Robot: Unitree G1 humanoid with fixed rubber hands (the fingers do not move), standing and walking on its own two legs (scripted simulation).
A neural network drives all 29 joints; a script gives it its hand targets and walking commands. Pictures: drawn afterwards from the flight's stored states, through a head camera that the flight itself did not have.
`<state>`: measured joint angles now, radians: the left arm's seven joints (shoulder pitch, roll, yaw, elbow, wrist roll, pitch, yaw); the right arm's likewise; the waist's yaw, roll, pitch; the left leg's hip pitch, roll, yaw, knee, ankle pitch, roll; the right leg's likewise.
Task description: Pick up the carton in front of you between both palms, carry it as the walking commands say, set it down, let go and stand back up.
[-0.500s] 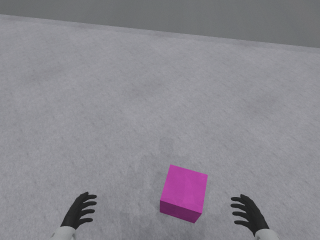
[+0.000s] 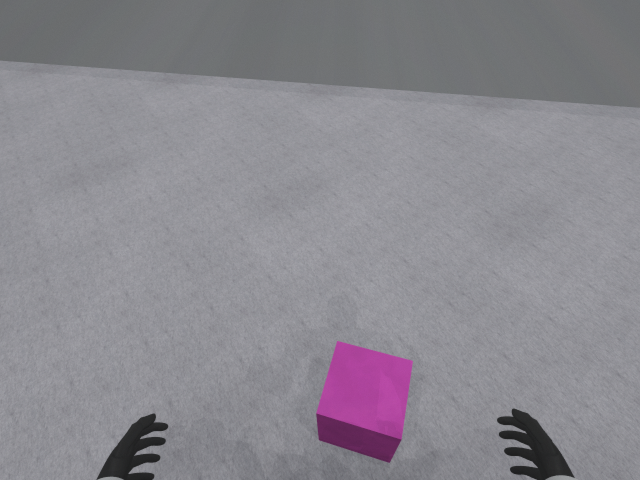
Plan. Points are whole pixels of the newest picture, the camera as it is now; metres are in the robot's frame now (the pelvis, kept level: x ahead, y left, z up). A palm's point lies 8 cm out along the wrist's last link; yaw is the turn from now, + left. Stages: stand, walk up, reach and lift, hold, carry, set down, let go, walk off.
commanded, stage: stand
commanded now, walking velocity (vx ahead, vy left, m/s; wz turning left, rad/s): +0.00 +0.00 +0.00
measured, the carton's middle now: (363, 402) +0.42 -0.09 -0.64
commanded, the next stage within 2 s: none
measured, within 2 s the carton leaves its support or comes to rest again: neither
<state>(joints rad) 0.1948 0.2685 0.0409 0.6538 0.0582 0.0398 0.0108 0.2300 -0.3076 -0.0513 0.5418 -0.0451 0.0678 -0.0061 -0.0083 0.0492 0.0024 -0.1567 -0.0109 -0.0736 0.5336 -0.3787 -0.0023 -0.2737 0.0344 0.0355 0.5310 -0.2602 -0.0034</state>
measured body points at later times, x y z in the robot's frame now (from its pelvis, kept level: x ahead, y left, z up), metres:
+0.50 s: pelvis +0.01 -0.02 +0.00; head +0.02 -0.03 +0.45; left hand +0.13 +0.29 -0.09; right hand +0.16 -0.30 -0.10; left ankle -0.06 +0.12 -0.73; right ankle +0.01 -0.12 -0.73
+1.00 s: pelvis -0.01 -0.01 +0.01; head +0.00 -0.03 +0.46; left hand +0.09 +0.30 -0.10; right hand +0.11 -0.31 -0.11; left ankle -0.06 +0.12 -0.73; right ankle +0.01 -0.12 -0.73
